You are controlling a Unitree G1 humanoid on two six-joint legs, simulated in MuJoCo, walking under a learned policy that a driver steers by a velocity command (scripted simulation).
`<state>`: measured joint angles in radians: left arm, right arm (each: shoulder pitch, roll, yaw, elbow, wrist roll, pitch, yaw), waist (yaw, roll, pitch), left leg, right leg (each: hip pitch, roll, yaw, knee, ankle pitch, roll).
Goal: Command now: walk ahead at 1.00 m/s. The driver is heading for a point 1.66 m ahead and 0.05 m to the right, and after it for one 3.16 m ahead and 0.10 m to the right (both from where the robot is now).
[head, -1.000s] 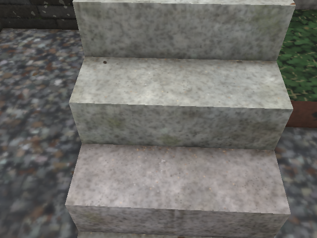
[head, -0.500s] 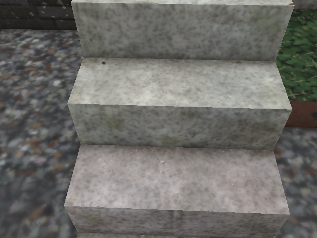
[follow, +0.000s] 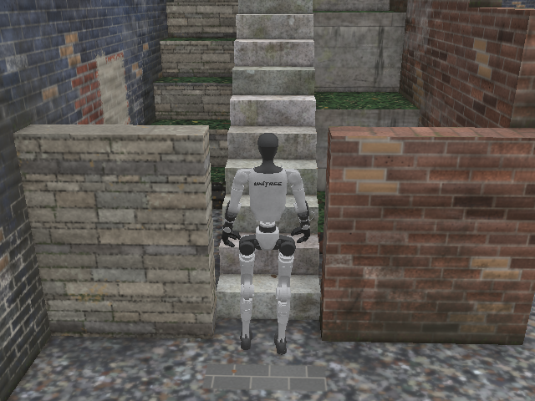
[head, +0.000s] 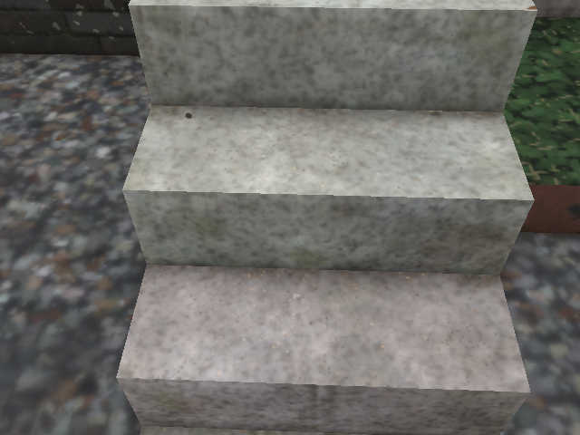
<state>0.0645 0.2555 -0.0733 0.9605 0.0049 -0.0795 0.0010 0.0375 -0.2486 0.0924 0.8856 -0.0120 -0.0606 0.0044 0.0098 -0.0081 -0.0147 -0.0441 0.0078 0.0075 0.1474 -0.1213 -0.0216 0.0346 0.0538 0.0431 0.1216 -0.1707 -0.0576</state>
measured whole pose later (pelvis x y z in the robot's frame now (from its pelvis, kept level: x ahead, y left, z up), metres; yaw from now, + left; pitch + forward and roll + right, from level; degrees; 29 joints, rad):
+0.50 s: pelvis +0.00 +0.00 +0.00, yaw +0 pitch +1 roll +1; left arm 0.06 0.26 -0.07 0.96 0.00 -0.08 0.00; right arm 0.04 -0.25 0.09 0.89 -0.01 -0.06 0.00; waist 0.01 -0.01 -0.01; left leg -0.04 0.01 0.00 0.15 -0.12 -0.02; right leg 0.04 0.05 0.05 0.12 -0.17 -0.05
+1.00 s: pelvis +0.00 +0.00 +0.00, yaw +0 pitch +1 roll +1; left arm 0.06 0.26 -0.07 0.96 0.00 -0.08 0.00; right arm 0.04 -0.25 0.09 0.89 -0.01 -0.06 0.00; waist 0.01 -0.01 -0.01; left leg -0.04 0.01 0.00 0.15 -0.12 -0.02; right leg 0.04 0.05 0.05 0.12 -0.17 -0.05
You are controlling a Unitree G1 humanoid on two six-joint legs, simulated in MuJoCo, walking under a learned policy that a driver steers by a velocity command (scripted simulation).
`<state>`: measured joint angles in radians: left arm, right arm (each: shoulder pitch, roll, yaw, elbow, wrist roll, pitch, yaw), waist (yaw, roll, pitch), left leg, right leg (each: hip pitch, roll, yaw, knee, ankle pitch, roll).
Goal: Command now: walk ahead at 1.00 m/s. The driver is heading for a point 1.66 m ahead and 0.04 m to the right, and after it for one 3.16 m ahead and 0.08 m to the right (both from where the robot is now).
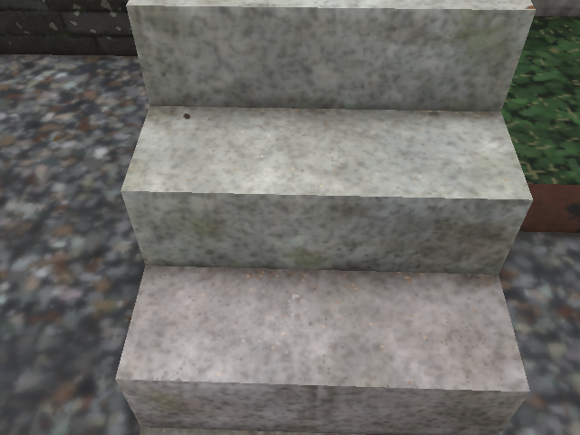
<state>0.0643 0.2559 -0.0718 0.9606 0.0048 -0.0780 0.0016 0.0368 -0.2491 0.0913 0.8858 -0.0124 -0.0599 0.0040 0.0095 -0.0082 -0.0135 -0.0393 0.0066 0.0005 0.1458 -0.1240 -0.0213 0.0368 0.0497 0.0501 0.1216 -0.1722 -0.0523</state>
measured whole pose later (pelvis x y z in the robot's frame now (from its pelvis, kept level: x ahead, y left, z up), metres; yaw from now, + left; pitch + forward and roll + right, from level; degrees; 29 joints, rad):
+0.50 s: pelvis +0.00 +0.00 +0.00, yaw +0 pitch +1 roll +1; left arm 0.06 0.26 -0.07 0.96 0.00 -0.08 0.00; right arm 0.04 -0.25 0.09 0.89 -0.01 -0.06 0.00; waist 0.01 -0.01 -0.01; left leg -0.04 0.01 0.00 0.15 -0.13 -0.02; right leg 0.04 0.05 0.05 0.12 -0.17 -0.05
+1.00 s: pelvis +0.00 +0.00 +0.00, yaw +0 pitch +0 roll +1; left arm 0.08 0.26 -0.07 0.97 0.01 -0.08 0.00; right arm 0.05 -0.25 0.09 0.90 -0.01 -0.06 0.00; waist 0.01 -0.01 0.00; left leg -0.05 0.01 0.00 0.20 -0.15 -0.02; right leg 0.02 0.05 0.05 0.17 -0.20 -0.05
